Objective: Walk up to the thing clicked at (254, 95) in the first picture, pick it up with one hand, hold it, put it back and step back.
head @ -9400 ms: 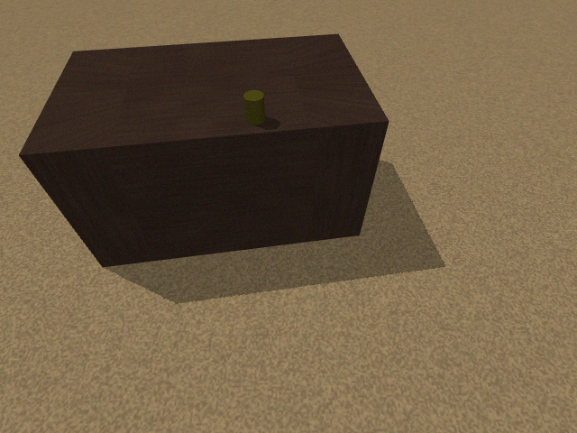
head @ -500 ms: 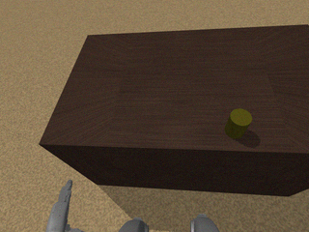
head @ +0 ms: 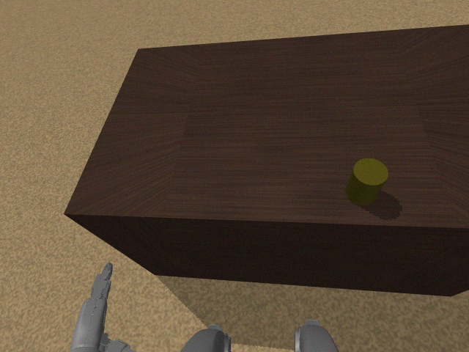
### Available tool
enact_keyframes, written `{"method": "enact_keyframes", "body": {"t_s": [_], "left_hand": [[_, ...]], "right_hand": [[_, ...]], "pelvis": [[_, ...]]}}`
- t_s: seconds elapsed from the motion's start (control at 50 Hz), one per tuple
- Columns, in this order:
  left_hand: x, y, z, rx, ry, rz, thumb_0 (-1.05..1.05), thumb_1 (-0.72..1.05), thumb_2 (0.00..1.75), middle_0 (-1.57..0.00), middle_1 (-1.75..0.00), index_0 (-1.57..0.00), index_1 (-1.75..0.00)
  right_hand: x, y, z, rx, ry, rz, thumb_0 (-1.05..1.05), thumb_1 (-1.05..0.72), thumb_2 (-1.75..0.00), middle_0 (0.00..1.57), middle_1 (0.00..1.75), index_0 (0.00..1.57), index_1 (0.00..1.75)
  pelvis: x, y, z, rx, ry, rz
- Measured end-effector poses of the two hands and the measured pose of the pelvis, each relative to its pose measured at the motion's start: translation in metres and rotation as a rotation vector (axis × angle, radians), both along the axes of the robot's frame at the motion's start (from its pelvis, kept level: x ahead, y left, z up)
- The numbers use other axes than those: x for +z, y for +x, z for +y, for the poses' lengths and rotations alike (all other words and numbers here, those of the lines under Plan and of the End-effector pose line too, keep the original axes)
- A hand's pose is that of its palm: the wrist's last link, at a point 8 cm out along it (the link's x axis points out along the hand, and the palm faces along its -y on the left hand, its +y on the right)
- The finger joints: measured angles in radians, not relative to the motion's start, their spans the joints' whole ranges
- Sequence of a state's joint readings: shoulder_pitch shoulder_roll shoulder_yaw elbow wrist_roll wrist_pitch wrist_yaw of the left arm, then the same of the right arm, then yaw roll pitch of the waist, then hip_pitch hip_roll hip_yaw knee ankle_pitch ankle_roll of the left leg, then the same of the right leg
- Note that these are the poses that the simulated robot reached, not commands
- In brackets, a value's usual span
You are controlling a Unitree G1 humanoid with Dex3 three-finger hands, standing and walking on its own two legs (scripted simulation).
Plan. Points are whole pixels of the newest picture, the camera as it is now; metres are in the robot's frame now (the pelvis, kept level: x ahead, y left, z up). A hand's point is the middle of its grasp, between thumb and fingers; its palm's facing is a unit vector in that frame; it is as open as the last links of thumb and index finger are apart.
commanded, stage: go down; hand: right
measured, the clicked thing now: (365, 182) +0.45 -0.21 -0.07
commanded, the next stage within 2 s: approach in 1.04 s
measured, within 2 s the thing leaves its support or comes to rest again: neither
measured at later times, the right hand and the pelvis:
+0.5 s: hand out of the picture +0.36 -0.40 +0.07, palm faces +0.28 +0.96 +0.02, open 17.7 cm; pelvis +0.00 +0.00 +0.00, yaw +0 degrees
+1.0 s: hand out of the picture +0.36 -0.40 +0.07, palm faces +0.27 +0.96 +0.01, open 17.7 cm; pelvis +0.00 +0.00 +0.00, yaw +0 degrees
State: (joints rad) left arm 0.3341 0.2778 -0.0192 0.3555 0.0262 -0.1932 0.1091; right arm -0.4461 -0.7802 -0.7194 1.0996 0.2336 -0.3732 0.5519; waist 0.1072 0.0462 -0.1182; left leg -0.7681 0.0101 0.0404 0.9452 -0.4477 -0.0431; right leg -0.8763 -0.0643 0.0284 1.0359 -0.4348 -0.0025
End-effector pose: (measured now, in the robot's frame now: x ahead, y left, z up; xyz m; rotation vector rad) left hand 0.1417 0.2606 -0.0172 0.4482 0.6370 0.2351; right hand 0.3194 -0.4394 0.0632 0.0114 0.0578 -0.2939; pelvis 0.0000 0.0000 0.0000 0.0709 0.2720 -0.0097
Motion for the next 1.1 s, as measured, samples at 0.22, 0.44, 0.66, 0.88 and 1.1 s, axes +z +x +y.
{"method": "enact_keyframes", "body": {"t_s": [0.22,0.44,0.66,0.88,1.1], "left_hand": [[-0.001,-0.005,0.001,0.005,0.013,0.002,-0.01,-0.52,0.04,-0.06,-0.05,-0.06,-0.04],[0.001,-0.001,-0.001,-0.005,0.019,-0.009,-0.01,-0.52,0.05,-0.06,-0.05,-0.06,-0.04],[0.002,0.003,-0.001,0.002,0.016,-0.012,-0.01,-0.52,0.05,-0.06,-0.05,-0.06,-0.04],[0.003,0.004,-0.005,-0.007,0.013,-0.019,-0.01,-0.52,0.04,-0.06,-0.05,-0.06,-0.04],[0.001,0.003,-0.004,-0.001,0.015,-0.008,-0.01,-0.52,0.04,-0.05,-0.05,-0.06,-0.04]], "right_hand": [[0.007,0.004,-0.008,0.002,0.0,-0.031,-0.01,0.6,-0.05,0.04,0.06,0.04,0.06],[0.006,0.004,-0.01,0.004,0.008,-0.022,-0.01,0.59,-0.05,0.04,0.06,0.04,0.06],[0.009,0.004,-0.01,0.016,0.005,-0.017,-0.01,0.58,-0.05,0.04,0.06,0.04,0.06],[0.005,0.003,-0.01,0.013,0.009,-0.022,-0.01,0.59,-0.06,0.04,0.06,0.04,0.06],[0.005,0.005,-0.01,0.028,0.008,-0.017,-0.01,0.59,-0.06,0.04,0.06,0.04,0.06]], "pelvis": [[-0.002,-0.002,-0.001,0.001,0.005,0.009],[-0.002,0.001,-0.002,-0.001,0.006,0.011],[0.0,0.003,-0.003,-0.004,0.007,0.008],[-0.001,0.003,-0.003,-0.005,0.007,0.008],[0.0,0.005,-0.005,-0.003,0.008,0.012]]}}
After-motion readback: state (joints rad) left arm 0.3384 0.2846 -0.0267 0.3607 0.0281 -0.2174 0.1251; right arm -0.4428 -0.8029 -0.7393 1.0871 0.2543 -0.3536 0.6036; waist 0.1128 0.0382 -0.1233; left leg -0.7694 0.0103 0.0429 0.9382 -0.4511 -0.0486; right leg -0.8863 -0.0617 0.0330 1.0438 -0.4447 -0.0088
